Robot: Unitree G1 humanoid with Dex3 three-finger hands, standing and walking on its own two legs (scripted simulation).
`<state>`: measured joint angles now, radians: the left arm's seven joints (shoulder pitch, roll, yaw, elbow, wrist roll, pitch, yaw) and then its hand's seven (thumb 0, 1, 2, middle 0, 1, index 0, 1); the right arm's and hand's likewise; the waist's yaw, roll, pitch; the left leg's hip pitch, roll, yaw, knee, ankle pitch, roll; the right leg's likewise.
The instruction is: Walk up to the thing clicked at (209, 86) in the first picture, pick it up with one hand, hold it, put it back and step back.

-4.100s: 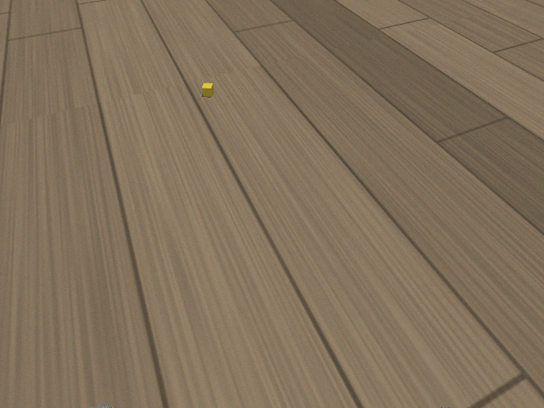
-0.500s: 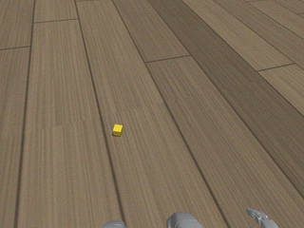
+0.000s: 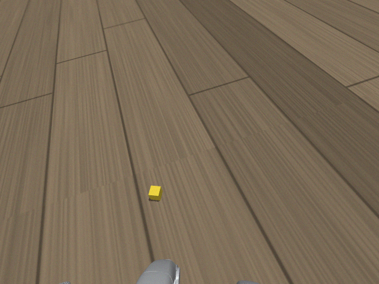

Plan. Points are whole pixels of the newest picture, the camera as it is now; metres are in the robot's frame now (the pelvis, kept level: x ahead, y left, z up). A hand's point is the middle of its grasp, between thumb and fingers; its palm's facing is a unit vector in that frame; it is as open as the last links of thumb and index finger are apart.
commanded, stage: walk up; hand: left
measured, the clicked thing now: (155, 192) +0.66 +0.31 -0.74
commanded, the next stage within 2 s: none
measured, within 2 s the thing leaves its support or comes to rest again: neither
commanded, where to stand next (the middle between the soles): +0.30 +0.06 m, yaw +1 degrees
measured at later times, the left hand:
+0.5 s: hand (76, 260) +0.18 +0.33 -0.16, palm faces +0.03 -0.94 -0.35, open 7.4 cm
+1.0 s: hand (89, 222) +0.27 +0.32 -0.13, palm faces +0.01 -0.90 -0.44, open 7.4 cm
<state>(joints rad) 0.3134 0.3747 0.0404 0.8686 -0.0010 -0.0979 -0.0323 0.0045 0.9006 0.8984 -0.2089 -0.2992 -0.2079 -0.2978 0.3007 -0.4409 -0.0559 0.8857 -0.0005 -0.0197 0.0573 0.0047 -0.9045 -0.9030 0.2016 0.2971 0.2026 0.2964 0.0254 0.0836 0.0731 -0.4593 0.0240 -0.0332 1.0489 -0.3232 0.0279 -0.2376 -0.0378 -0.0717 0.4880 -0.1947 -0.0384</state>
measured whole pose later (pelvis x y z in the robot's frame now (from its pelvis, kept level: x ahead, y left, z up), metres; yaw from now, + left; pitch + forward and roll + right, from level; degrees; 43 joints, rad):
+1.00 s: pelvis +0.22 +0.04 -0.01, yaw +2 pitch -3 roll +1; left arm 0.27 0.37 0.02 0.88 0.02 -0.06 -0.01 0.00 0.90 0.90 -0.21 -0.30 -0.21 -0.30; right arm 0.25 -0.42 -0.04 0.92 -0.02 0.02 0.03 0.00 -0.90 -0.90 0.20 0.30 0.20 0.30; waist 0.03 0.06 0.09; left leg -0.40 0.04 0.01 0.87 -0.44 0.02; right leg -0.34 -0.03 -0.03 0.57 -0.19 -0.03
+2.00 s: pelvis +0.27 +0.06 +0.01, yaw +1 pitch -2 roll +0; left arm 0.05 0.34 0.00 1.15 0.00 -0.02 -0.01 0.01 0.90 0.90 -0.21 -0.30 -0.21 -0.30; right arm 0.08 -0.37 -0.01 1.15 -0.01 -0.01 0.01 0.00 -0.90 -0.90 0.20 0.30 0.20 0.30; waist -0.01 0.01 0.05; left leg -0.12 0.04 0.04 0.36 -0.20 -0.03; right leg -0.15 -0.01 0.00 0.37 -0.18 0.01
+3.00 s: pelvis +0.27 +0.07 +0.01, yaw +0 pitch -2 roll +0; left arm 0.09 0.35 0.00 1.15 0.01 -0.01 0.00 0.01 0.90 0.90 -0.21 -0.30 -0.21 -0.30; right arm 0.07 -0.35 -0.01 1.14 -0.01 0.00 0.01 0.00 -0.90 -0.90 0.20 0.30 0.20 0.30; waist -0.01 0.00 0.06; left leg -0.10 0.03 0.05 0.32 -0.18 -0.01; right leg -0.12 -0.02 0.01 0.31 -0.15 0.03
